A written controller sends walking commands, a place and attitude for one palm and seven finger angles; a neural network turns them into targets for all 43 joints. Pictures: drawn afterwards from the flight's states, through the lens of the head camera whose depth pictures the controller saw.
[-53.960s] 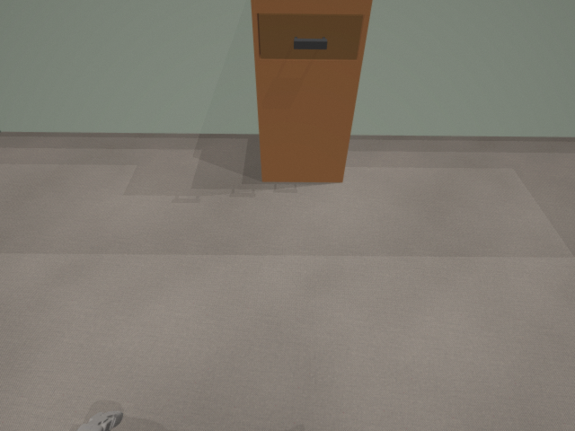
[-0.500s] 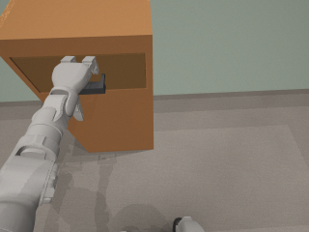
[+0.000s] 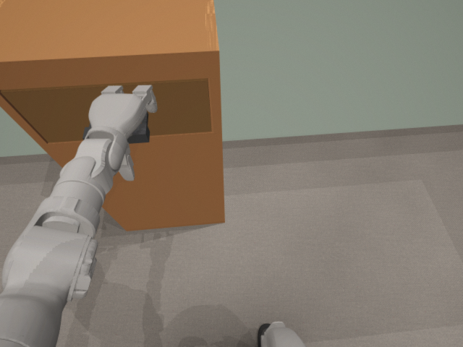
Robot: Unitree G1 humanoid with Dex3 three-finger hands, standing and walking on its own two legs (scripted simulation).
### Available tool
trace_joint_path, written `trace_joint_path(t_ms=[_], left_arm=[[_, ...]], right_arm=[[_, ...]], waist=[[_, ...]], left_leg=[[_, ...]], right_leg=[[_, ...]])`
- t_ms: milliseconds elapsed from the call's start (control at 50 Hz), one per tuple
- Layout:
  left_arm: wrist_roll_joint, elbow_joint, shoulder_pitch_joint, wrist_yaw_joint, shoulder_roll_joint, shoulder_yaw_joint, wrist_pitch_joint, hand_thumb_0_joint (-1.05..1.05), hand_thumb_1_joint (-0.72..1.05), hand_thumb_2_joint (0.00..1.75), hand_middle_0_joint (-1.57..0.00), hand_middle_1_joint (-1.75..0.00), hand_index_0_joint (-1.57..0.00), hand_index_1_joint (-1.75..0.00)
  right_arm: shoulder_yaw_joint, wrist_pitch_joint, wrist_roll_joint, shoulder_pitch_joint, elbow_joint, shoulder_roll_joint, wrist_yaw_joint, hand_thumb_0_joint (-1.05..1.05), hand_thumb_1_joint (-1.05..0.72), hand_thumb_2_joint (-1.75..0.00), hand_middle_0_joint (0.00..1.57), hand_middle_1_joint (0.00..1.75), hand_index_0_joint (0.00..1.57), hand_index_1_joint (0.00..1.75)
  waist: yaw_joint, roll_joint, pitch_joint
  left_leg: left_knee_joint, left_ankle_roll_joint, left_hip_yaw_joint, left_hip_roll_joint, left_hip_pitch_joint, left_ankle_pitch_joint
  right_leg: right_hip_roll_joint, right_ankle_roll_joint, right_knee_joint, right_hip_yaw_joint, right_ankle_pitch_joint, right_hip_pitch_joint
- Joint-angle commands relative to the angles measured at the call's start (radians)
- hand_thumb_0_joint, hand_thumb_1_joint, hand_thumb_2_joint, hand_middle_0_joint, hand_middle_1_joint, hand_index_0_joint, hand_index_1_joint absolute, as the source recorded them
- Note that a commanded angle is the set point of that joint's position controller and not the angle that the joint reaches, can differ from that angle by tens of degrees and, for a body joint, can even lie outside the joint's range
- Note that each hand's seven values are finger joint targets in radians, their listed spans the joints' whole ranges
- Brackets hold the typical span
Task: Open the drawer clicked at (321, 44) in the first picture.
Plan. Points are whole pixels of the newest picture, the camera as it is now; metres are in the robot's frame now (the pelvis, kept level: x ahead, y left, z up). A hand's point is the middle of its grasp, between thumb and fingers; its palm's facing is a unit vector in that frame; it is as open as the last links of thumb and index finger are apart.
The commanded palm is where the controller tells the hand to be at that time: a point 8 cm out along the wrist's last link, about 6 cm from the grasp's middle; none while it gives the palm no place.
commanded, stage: move the hooked fingers above the handle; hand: left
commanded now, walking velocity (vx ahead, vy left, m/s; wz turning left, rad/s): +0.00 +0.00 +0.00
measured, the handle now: (118, 126) +0.55 +0.20 -0.01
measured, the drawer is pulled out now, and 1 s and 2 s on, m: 0.00 0.00 0.00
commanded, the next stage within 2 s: lift the fingers back up to retry in 2.00 s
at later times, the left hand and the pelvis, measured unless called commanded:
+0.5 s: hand (100, 126) +0.50 +0.20 +0.06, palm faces -0.10 +0.03 -0.99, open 13.6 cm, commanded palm +0.48 +0.21 +0.10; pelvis -0.01 -0.01 +0.00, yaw -1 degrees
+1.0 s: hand (119, 117) +0.51 +0.17 +0.06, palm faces +0.01 +0.02 -1.00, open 13.4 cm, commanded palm +0.48 +0.22 +0.10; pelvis -0.01 +0.00 +0.00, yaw -1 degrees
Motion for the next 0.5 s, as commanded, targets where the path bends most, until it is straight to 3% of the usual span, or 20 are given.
trace_joint_path(t_ms=[0,20,40,60,100,140,180,200,220,240,280,300,360,380,480], left_arm=[[0.027,-0.281,-0.504,0.191,0.43,0.228,0.003,0.0,-0.5,0.3,-0.3,-1.2,-0.3,-1.2],[0.035,-0.269,-0.507,0.222,0.446,0.241,0.034,0.0,-0.5,0.3,-0.3,-1.2,-0.3,-1.2],[0.041,-0.24,-0.511,0.248,0.422,0.216,0.074,0.0,-0.5,0.3,-0.3,-1.2,-0.3,-1.2],[0.04,-0.206,-0.483,0.263,0.4,0.2,0.117,0.0,-0.5,0.3,-0.3,-1.2,-0.3,-1.2],[0.041,-0.173,-0.503,0.264,0.392,0.178,0.188,0.0,-0.5,0.3,-0.3,-1.2,-0.3,-1.2],[0.023,-0.154,-0.559,0.247,0.429,0.18,0.236,0.0,-0.5,0.3,-0.3,-1.2,-0.3,-1.2],[0.002,-0.124,-0.571,0.201,0.412,0.15,0.264,0.0,-0.5,0.3,-0.3,-1.2,-0.3,-1.2],[-0.004,-0.105,-0.559,0.182,0.454,0.174,0.272,0.0,-0.5,0.3,-0.3,-1.2,-0.3,-1.2],[-0.012,-0.092,-0.55,0.162,0.458,0.175,0.276,0.0,-0.5,0.3,-0.3,-1.2,-0.3,-1.2],[-0.017,-0.086,-0.542,0.139,0.437,0.15,0.275,0.0,-0.5,0.3,-0.3,-1.2,-0.3,-1.2],[-0.023,-0.053,-0.482,0.099,0.398,0.122,0.259,0.0,-0.5,0.3,-0.3,-1.2,-0.3,-1.2],[-0.023,-0.063,-0.487,0.084,0.419,0.132,0.241,0.0,-0.5,0.3,-0.3,-1.2,-0.3,-1.2],[-0.024,-0.06,-0.433,0.046,0.402,0.116,0.185,0.0,-0.5,0.3,-0.3,-1.2,-0.3,-1.2],[-0.014,-0.049,-0.419,0.035,0.386,0.1,0.169,0.0,-0.5,0.3,-0.3,-1.2,-0.3,-1.2],[-0.01,-0.093,-0.396,0.003,0.299,0.041,0.075,0.0,-0.5,0.3,-0.3,-1.2,-0.3,-1.2]], right_arm=[[-0.059,-0.014,-0.023,0.106,-0.04,-0.156,0.007,0.0,-0.9,-0.9,0.2,0.3,0.2,0.3],[-0.055,-0.01,-0.026,0.096,-0.036,-0.16,0.012,0.0,-0.9,-0.9,0.2,0.3,0.2,0.3],[-0.055,-0.01,-0.024,0.094,-0.032,-0.157,0.017,0.0,-0.9,-0.9,0.2,0.3,0.2,0.3],[-0.055,-0.008,-0.02,0.088,-0.028,-0.158,0.023,0.0,-0.9,-0.9,0.2,0.3,0.2,0.3],[-0.056,-0.001,-0.012,0.088,-0.024,-0.167,0.027,0.0,-0.9,-0.9,0.2,0.3,0.2,0.3],[-0.051,0.012,-0.005,0.077,-0.017,-0.177,0.022,0.0,-0.9,-0.9,0.2,0.3,0.2,0.3],[-0.051,0.021,0.007,0.073,-0.017,-0.176,0.008,0.0,-0.9,-0.9,0.2,0.3,0.2,0.3],[-0.045,0.026,0.011,0.065,-0.015,-0.182,0.002,0.0,-0.9,-0.9,0.2,0.3,0.2,0.3],[-0.041,0.033,0.011,0.054,-0.015,-0.186,-0.005,0.0,-0.9,-0.9,0.2,0.3,0.2,0.3],[-0.038,0.034,0.017,0.055,-0.023,-0.181,-0.011,0.0,-0.9,-0.9,0.2,0.3,0.2,0.3],[-0.034,0.032,0.024,0.047,-0.032,-0.18,-0.021,0.0,-0.9,-0.9,0.2,0.3,0.2,0.3],[-0.031,0.029,0.027,0.047,-0.034,-0.184,-0.028,0.0,-0.9,-0.9,0.2,0.3,0.2,0.3],[-0.028,0.017,0.031,0.045,-0.055,-0.182,-0.041,0.0,-0.9,-0.9,0.2,0.3,0.2,0.3],[-0.029,0.012,0.031,0.049,-0.057,-0.183,-0.045,0.0,-0.9,-0.9,0.2,0.3,0.2,0.3],[-0.048,-0.018,0.03,0.091,-0.066,-0.179,-0.045,0.0,-0.9,-0.9,0.2,0.3,0.2,0.3]], waist=[[0.049,0.072,-0.541],[0.051,0.061,-0.545],[0.036,0.053,-0.522],[0.037,0.044,-0.514],[0.026,0.02,-0.524],[0.012,-0.007,-0.571],[0.0,-0.039,-0.551],[0.012,-0.063,-0.542],[0.013,-0.071,-0.543],[0.013,-0.057,-0.528],[0.017,-0.088,-0.452],[0.015,-0.101,-0.423],[0.022,-0.104,-0.378],[0.014,-0.117,-0.357],[-0.004,-0.072,-0.364]], left_leg=[[-0.016,0.013,-0.046,-0.059,0.118,0.517],[-0.015,0.01,-0.048,-0.059,0.1,0.532],[-0.015,0.009,-0.042,-0.057,0.09,0.521],[-0.021,0.01,-0.031,-0.059,0.085,0.505],[-0.033,0.01,-0.025,-0.056,0.092,0.488],[-0.046,0.016,-0.018,-0.059,0.1,0.457],[-0.07,0.022,-0.01,-0.061,0.102,0.422],[-0.08,0.025,-0.009,-0.063,0.084,0.4],[-0.089,0.026,-0.011,-0.063,0.09,0.4],[-0.1,0.026,-0.009,-0.063,0.091,0.382],[-0.119,0.028,-0.006,-0.06,0.084,0.34],[-0.126,0.03,-0.006,-0.057,0.078,0.316],[-0.131,0.032,0.0,-0.059,0.057,0.267],[-0.13,0.032,-0.002,-0.056,0.053,0.255],[-0.101,0.031,-0.004,-0.055,0.082,0.249]], right_leg=[[0.072,-0.058,0.046,-0.016,0.353,0.361],[0.074,-0.058,0.054,-0.021,0.362,0.366],[0.073,-0.054,0.05,-0.026,0.365,0.357],[0.073,-0.052,0.04,-0.028,0.367,0.367],[0.073,-0.047,0.026,-0.03,0.367,0.382],[0.069,-0.039,0.012,-0.017,0.378,0.437],[0.066,-0.032,-0.016,-0.014,0.375,0.47],[0.062,-0.028,-0.019,-0.009,0.366,0.493],[0.061,-0.029,-0.024,-0.005,0.371,0.508],[0.058,-0.028,-0.032,-0.004,0.357,0.504],[0.057,-0.026,-0.053,-0.006,0.318,0.486],[0.055,-0.025,-0.058,-0.004,0.297,0.478],[0.054,-0.026,-0.071,0.007,0.258,0.47],[0.054,-0.027,-0.073,0.005,0.244,0.45],[0.061,-0.034,-0.071,0.009,0.216,0.382]])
